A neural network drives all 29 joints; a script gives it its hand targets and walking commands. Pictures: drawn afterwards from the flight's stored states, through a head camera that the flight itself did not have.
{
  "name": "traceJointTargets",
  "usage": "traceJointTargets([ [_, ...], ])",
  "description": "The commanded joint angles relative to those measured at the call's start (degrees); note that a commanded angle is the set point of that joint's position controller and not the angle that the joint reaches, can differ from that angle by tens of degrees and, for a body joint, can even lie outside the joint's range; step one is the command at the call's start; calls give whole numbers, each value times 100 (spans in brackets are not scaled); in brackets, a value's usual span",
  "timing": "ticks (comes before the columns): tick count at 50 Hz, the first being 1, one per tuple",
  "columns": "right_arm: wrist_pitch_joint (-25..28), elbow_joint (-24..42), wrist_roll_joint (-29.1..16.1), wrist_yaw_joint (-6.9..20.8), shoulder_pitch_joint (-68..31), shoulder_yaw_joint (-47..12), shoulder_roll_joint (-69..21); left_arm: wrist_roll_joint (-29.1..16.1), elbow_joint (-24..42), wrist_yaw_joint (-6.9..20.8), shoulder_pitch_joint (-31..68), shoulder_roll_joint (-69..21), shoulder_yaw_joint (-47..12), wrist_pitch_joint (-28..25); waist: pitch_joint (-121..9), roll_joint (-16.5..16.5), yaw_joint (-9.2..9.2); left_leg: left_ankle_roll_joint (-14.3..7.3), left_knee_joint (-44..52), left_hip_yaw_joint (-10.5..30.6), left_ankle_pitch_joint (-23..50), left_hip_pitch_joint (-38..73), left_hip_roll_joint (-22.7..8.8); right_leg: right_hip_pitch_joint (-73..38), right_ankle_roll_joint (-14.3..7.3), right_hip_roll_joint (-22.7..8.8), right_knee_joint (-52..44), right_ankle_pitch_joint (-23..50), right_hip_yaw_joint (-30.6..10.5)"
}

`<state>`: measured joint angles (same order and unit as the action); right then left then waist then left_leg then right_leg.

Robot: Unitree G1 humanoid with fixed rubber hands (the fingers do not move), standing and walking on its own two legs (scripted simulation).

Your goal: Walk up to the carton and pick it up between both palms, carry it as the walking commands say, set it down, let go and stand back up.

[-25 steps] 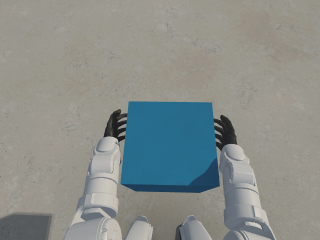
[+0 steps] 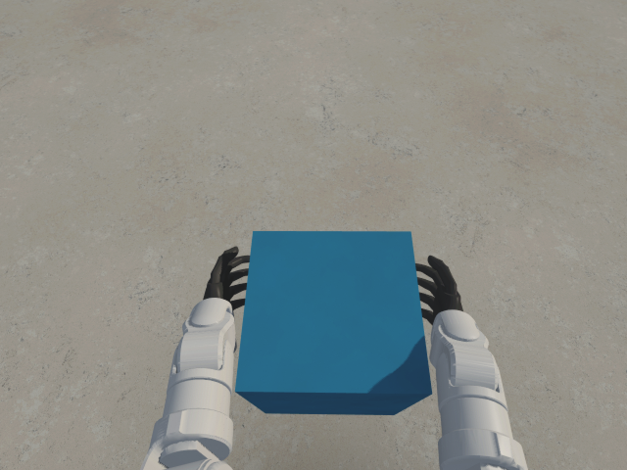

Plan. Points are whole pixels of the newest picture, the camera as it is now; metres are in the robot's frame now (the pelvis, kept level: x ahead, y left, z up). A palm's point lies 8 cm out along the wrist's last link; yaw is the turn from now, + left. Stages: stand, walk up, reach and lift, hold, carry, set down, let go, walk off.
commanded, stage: reach and lift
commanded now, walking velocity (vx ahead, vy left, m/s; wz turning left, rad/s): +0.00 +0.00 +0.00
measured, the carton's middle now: (330, 332) +0.34 -0.01 -0.09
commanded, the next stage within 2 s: hold in 1.86 s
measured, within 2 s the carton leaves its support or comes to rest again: neither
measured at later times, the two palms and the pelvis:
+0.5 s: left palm (205, 296) +0.33 +0.14 +0.05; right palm (464, 302) +0.32 -0.16 +0.05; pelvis +0.01 +0.00 +0.03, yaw +0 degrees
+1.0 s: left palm (194, 300) +0.31 +0.14 +0.08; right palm (478, 300) +0.30 -0.16 +0.09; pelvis +0.02 +0.00 +0.03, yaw +0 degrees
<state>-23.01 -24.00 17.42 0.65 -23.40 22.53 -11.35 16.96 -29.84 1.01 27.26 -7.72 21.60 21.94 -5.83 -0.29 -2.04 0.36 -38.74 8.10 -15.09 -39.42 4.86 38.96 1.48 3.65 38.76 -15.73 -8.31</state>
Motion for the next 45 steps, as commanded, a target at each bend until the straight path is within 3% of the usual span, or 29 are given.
traceJointTargets([
  [1, 0, -395, -785, 1226, -2806, -3233, -5275, -820, -366, 1361, 2443, -5530, -3191, 35, -2692, 126, -7, 32, 548, -390, 1404, 1851, 131, -1627, -12, 222, -492, 1465, 496],
  [19, -620, -131, -967, 1205, -2391, -3311, -5297, -988, 121, 1393, 2203, -5487, -3340, 613, -1661, 68, -23, 18, 1462, -360, 1313, 2946, 64, -3019, -21, 152, -1471, 1554, 464],
  [32, -1340, 559, -1291, 1219, -2085, -3596, -5179, -1286, 833, 1372, 1913, -5356, -3662, 1304, -953, 37, -59, 16, 1968, -303, 1351, 3621, 22, -3751, -22, 136, -1944, 1681, 481],
  [45, -1873, 839, -1459, 1239, -2195, -3690, -5005, -1299, 1242, 1301, 1858, -5150, -3606, 1858, -343, 30, 60, 21, 2243, -351, 950, 3856, -16, -3825, -23, 86, -2199, 1214, 469],
])
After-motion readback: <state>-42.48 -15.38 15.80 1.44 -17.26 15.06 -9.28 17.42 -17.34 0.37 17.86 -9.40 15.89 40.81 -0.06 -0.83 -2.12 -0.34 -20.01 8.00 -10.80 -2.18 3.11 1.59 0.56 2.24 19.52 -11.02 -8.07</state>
